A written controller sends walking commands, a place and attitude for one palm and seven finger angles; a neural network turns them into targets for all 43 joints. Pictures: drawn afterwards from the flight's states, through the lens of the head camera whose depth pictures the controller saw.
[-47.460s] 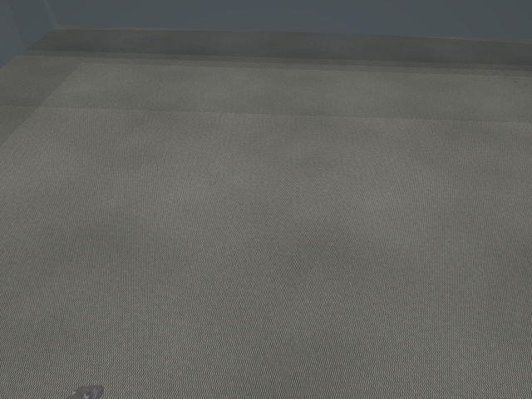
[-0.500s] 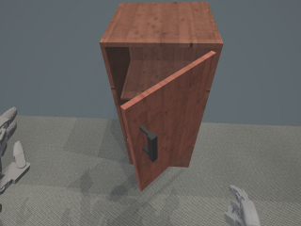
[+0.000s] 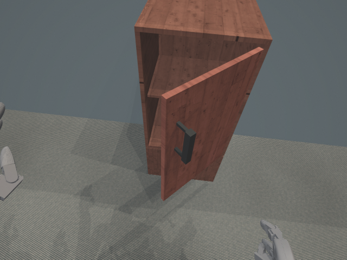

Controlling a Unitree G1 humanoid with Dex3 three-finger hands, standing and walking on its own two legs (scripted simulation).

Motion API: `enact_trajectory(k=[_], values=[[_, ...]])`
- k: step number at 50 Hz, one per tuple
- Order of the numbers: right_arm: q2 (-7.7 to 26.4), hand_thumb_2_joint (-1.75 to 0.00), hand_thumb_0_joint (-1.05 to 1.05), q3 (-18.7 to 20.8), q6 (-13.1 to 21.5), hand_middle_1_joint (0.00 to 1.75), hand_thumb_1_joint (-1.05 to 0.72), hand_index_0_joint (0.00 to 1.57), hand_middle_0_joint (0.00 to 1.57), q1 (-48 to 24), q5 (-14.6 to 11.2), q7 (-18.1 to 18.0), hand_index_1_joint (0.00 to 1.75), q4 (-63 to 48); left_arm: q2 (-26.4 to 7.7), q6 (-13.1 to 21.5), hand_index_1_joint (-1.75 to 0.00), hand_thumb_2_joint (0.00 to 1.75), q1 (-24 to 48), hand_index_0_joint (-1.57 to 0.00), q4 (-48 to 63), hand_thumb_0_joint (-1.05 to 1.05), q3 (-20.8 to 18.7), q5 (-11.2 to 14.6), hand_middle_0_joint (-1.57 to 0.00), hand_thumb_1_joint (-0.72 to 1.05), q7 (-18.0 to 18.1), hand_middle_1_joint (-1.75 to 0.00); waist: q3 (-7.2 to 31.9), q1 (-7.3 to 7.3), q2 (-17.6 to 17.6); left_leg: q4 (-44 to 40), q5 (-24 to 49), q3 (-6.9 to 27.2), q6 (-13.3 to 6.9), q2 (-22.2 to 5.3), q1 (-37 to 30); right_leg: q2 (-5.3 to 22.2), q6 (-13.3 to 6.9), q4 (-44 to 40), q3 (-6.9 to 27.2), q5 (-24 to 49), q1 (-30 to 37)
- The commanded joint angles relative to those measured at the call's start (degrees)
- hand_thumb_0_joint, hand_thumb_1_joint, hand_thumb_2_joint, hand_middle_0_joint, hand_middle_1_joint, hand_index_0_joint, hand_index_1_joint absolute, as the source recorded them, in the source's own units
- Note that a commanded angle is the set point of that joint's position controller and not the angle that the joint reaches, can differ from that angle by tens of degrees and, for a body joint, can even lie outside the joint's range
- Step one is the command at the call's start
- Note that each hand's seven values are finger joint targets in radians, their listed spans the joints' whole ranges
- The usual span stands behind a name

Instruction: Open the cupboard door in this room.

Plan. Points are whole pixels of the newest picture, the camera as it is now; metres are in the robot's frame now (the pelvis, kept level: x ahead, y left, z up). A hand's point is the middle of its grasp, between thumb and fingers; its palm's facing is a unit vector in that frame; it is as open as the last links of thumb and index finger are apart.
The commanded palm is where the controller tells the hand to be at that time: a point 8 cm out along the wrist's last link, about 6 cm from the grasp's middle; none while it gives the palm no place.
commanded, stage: step back with the hand held close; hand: left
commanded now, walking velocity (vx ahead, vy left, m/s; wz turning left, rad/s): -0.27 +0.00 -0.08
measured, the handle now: (183, 143) +0.43 +0.00 -0.01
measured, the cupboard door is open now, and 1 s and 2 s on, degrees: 46 46 46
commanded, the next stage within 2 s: stop stepping back and stand still in 0.66 s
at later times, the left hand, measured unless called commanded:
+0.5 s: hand out of the picture +0.14 +0.28 +0.17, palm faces +0.39 -0.77 -0.50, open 7.4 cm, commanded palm +0.07 +0.32 +0.19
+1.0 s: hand out of the picture +0.04 +0.26 +0.17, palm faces +0.24 -0.82 -0.52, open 7.4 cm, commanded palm +0.00 +0.31 +0.19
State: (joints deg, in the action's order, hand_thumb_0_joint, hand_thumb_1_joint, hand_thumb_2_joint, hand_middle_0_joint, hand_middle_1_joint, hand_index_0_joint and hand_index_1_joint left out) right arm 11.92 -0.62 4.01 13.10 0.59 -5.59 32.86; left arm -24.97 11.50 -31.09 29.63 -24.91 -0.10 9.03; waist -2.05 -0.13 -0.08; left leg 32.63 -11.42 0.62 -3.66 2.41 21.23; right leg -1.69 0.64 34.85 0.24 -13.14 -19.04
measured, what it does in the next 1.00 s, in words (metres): walks backwards: right foot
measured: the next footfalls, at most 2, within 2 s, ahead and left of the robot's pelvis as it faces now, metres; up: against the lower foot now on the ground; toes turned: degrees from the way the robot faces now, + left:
right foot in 0.72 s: -0.19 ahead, -0.07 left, +0.00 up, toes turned -9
left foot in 1.08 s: -0.07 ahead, +0.12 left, +0.00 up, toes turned -6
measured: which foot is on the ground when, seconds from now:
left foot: down 0.00-0.92, up 0.94-1.00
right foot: down 0.00-0.44, up 0.46-0.70, down 0.72-1.00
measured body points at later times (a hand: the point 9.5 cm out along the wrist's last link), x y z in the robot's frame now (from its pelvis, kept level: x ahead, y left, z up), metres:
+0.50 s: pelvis -0.07 +0.02 +0.00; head -0.04 +0.05 +0.44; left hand +0.12 +0.32 +0.19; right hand +0.11 -0.24 -0.07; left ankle +0.06 +0.08 -0.73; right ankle -0.05 -0.13 -0.70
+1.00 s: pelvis -0.17 +0.02 +0.00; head -0.17 +0.06 +0.44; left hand +0.02 +0.31 +0.20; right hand -0.04 -0.23 -0.07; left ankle -0.04 +0.10 -0.70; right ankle -0.25 -0.11 -0.73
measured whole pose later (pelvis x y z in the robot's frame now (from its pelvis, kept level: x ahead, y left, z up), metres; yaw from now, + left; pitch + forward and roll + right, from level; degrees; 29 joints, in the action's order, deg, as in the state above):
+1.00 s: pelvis -0.17 +0.02 +0.00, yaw -6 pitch +1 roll -2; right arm 10.5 -0.9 5.1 13.8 1.2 -3.4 36.0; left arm -30.9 11.0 -39.7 35.2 -28.9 5.4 5.8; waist 2.6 -2.0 -2.9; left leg 46.4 -12.6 1.9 2.1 1.8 34.0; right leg -1.8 -2.0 30.2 1.9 -22.2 -8.3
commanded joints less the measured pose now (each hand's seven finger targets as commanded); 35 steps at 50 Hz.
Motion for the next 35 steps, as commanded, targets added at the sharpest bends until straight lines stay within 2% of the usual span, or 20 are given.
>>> enact_trajectory(k=[1, 4, 5, 7, 12, 14, 16, 17, 18, 20, 21, 22, 23, 24, 26, 30, 32, 33, 34, 35], values=[[8.6, -0.9, 0.0, 3.8, 4.3, 0.3, -0.9, 0.2, 0.2, -7.1, 0.2, 0.1, 0.3, -9.2, -8.2, 4.6, -0.3, 0.9, 1.3, -0.2, 11.6, 0.0, -7.4, -0.2, -0.2, 0.9, 0.4, -0.3, 3.7, 0.51, 5.8, -15.8, -17.8, 12.3, -2.8, -11.0, 16.4, 0.1, -1.3, 0.2, 4.5, 5.9, 15.9], [8.3, -0.9, 0.0, 3.7, 4.7, 0.3, -0.9, 0.2, 0.2, -7.2, 0.0, 0.5, 0.3, -7.6, -8.5, 4.8, -0.3, 0.9, 2.1, -0.2, 12.7, 0.0, -5.8, 1.2, -0.2, 0.9, 0.2, -0.3, 10.6, 0.04, 3.8, -7.6, 6.2, 6.1, 1.0, -7.2, -2.7, 3.4, -2.4, -6.2, 7.6, 17.6, 6.6], [8.2, -0.9, 0.0, 3.9, 4.6, 0.3, -0.9, 0.2, 0.2, -7.4, -0.1, 0.6, 0.3, -7.4, -8.7, 4.5, -0.3, 0.9, 2.1, -0.2, 13.1, 0.0, -5.7, 1.3, -0.2, 0.9, 0.1, -0.3, 13.4, 0.34, 2.9, -5.9, 9.2, 5.4, 1.3, -7.1, -5.6, 3.5, -2.2, -6.4, 7.6, 18.1, 6.5], [8.1, -0.9, 0.0, 4.1, 4.5, 0.3, -0.9, 0.2, 0.2, -8.0, -0.3, 0.6, 0.3, -7.5, -9.9, 4.4, -0.3, 0.9, 0.7, -0.2, 13.7, 0.0, -6.9, 1.7, -0.2, 0.9, 0.1, -0.3, 13.9, 0.6, 2.2, -6.4, 5.0, 5.7, 1.2, -7.1, -5.7, 3.3, -2.4, -7.4, 7.5, 13.5, 6.1], [8.3, -0.9, 0.0, 4.2, 3.7, 0.3, -0.9, 0.2, 0.2, -9.3, -0.2, 0.4, 0.3, -8.3, -11.5, 5.1, -0.3, 0.9, 0.5, -0.2, 13.2, 0.0, -9.1, 1.6, -0.2, 0.9, -0.1, -0.3, 7.2, 0.1, 2.3, -6.5, -12.4, 6.1, 0.6, -5.8, 2.3, 3.8, -3.0, -12.4, 10.6, -1.1, 2.3], [7.9, -0.9, 0.0, 4.2, 3.5, 0.3, -0.9, 0.2, 0.2, -8.2, -0.5, 0.4, 0.3, -7.7, -11.3, 5.6, -0.3, 0.9, 0.3, -0.2, 12.2, 0.0, -8.8, 2.0, -0.2, 0.9, 0.2, -0.3, 6.7, -0.29, -1.2, 0.3, -11.3, 4.0, 2.2, -3.4, -3.5, 6.8, -4.5, -17.1, 12.4, -6.9, -6.0], [7.5, -0.9, 0.0, 4.2, 3.2, 0.3, -0.9, 0.2, 0.2, -7.5, -0.7, 0.4, 0.3, -6.9, -11.0, 5.8, -0.3, 0.9, 1.0, -0.2, 11.6, 0.0, -7.8, 2.3, -0.2, 0.9, 0.6, -0.3, 6.6, -0.82, -3.2, 5.4, -7.8, 2.5, 3.4, -1.8, -9.4, 9.3, -5.8, -19.4, 12.3, -7.1, -13.0], [7.6, -0.9, 0.0, 4.3, 3.1, 0.3, -0.9, 0.2, 0.2, -8.2, -0.6, 0.1, 0.3, -6.5, -10.5, 5.9, -0.3, 0.9, 0.8, -0.2, 11.6, 0.0, -7.1, 2.3, -0.2, 0.9, 0.8, -0.3, 5.9, -1.02, -0.6, 3.9, -6.6, 2.9, 3.5, -2.1, -9.7, 9.0, -5.6, -18.4, 11.0, -5.0, -13.4], [7.7, -0.9, 0.0, 4.2, 3.0, 0.3, -0.9, 0.2, 0.2, -8.1, -0.7, -0.1, 0.3, -6.7, -11.2, 5.8, -0.3, 0.9, 0.8, -0.2, 12.0, 0.0, -7.7, 2.3, -0.2, 0.9, 0.9, -0.3, 6.4, -0.79, -0.4, 0.1, -6.4, 4.6, 3.2, -3.1, -9.4, 7.1, -4.5, -16.3, 8.8, -4.0, -11.8], [8.8, -0.9, 0.0, 4.2, 3.3, 0.3, -0.9, 0.2, 0.2, -9.1, -0.7, -0.6, 0.3, -7.5, -11.5, 6.0, -0.3, 0.9, 0.4, -0.2, 12.5, 0.0, -8.3, 2.1, -0.2, 0.9, 0.8, -0.3, 6.3, -0.39, 5.8, -9.9, -13.4, 10.0, 1.1, -7.8, -1.5, 1.3, -1.6, -9.4, 5.0, -6.6, -4.5], [9.8, -0.9, 0.0, 4.3, 3.9, 0.3, -0.9, 0.2, 0.2, -9.9, -0.4, -0.8, 0.3, -8.3, -11.1, 6.3, -0.3, 0.9, 0.8, -0.2, 13.2, 0.0, -9.0, 1.5, -0.2, 0.9, 0.5, -0.3, 6.7, -0.06, 12.0, -20.1, -24.4, 15.5, -1.4, -12.8, 10.0, -3.0, -0.1, 0.6, 2.7, -6.1, 6.9], [10.8, -0.9, 0.0, 4.5, 4.6, 0.3, -0.9, 0.2, 0.2, -11.6, -0.1, -1.0, 0.3, -8.9, -10.5, 6.5, -0.3, 0.9, 2.1, -0.2, 13.8, 0.0, -8.9, 0.7, -0.2, 0.9, 0.1, -0.3, 6.4, 0.52, 19.7, -31.2, -37.5, 24.1, -4.4, -18.7, 23.7, -7.1, 0.5, 15.2, 1.0, -5.4, 19.0], [9.6, -0.9, 0.0, 4.8, 4.8, 0.3, -0.9, 0.2, 0.2, -10.5, 0.8, -0.8, 0.3, -8.3, -11.7, 6.4, -0.3, 0.9, 3.9, -0.2, 15.4, 0.0, -10.1, 0.2, -0.2, 0.9, -0.1, -0.3, 7.8, 0.6, 17.5, -33.4, -37.0, 26.2, -6.1, -21.5, 25.5, -7.4, 0.3, 26.2, 2.5, -8.1, 20.4], [8.5, -0.9, 0.0, 5.0, 5.1, 0.3, -0.9, 0.2, 0.2, -9.6, 1.1, -0.4, 0.3, -7.5, -12.4, 6.0, -0.3, 0.9, 4.0, -0.2, 15.2, 0.0, -10.4, 0.3, -0.2, 0.9, 0.0, -0.3, 8.9, 0.79, 11.3, -30.2, -30.2, 24.3, -6.4, -20.9, 20.2, -6.6, -0.3, 29.5, 3.5, -11.1, 15.7], [7.5, -0.9, 0.0, 5.0, 6.3, 0.3, -0.9, 0.2, 0.2, -9.3, 0.7, 0.8, 0.3, -6.2, -10.5, 5.0, -0.3, 0.9, 0.2, -0.2, 14.6, 0.0, -8.7, 1.9, -0.2, 0.9, 0.3, -0.3, 11.8, 1.77, 7.0, -24.9, -17.7, 16.1, -4.2, -17.3, 5.2, -4.7, -1.1, 24.7, 1.9, -15.1, 6.6], [6.9, -0.9, 0.0, 3.6, 6.6, 0.3, -0.9, 0.2, 0.2, -8.0, 1.0, 1.5, 0.3, -3.3, -8.3, 3.8, -0.3, 0.9, 1.5, -0.2, 15.7, 0.0, -4.3, 3.4, -0.2, 0.9, 0.5, -0.3, 12.6, 0.9, 13.9, -27.5, -13.4, 10.5, 0.9, -15.2, -4.6, -3.9, -2.8, 5.9, -1.8, -19.4, 6.2], [6.7, -0.9, 0.0, 3.6, 6.2, 0.3, -0.9, 0.2, 0.2, -7.0, 1.6, 1.9, 0.3, -2.0, -9.3, 4.3, -0.3, 0.9, 3.5, -0.2, 15.5, 0.0, -4.3, 3.7, -0.2, 0.9, 0.3, -0.3, 13.8, 0.81, 14.4, -25.9, -5.5, 9.2, 4.5, -14.6, -9.8, -2.3, -4.4, -7.5, -1.0, -17.8, 7.1], [6.6, -0.9, 0.0, 3.5, 5.9, 0.3, -0.9, 0.2, 0.2, -6.9, 1.6, 2.0, 0.3, -1.8, -9.7, 4.9, -0.3, 0.9, 4.3, -0.2, 15.1, 0.0, -4.5, 3.8, -0.2, 0.9, 0.1, -0.3, 14.0, 1.29, 11.8, -21.4, 1.2, 7.4, 6.1, -13.3, -13.6, -0.8, -5.2, -16.3, 0.6, -13.1, 6.3], [6.3, -0.9, 0.0, 3.4, 5.2, 0.3, -0.9, 0.2, 0.2, -6.3, 1.3, 2.2, 0.3, -1.3, -11.3, 5.7, -0.3, 0.9, 5.7, -0.2, 15.1, 0.0, -5.1, 3.7, -0.2, 0.9, -0.1, -0.3, 14.8, 0.68, 5.6, -10.8, 7.5, 3.4, 6.4, -11.1, -18.8, 5.0, -7.6, -21.8, 7.0, -8.4, 1.2], [5.9, -0.9, 0.0, 2.9, 4.6, 0.3, -0.9, 0.2, 0.2, -7.0, 1.1, 2.0, 0.3, -1.3, -13.6, 6.3, -0.3, 0.9, 6.7, -0.2, 15.1, 0.0, -6.6, 3.9, -0.2, 0.9, 0.0, -0.3, 14.3, 0.29, -1.5, 0.5, 7.0, 3.3, 5.6, -8.7, -21.9, 12.4, -9.6, -24.3, 14.8, -1.3, -6.9]])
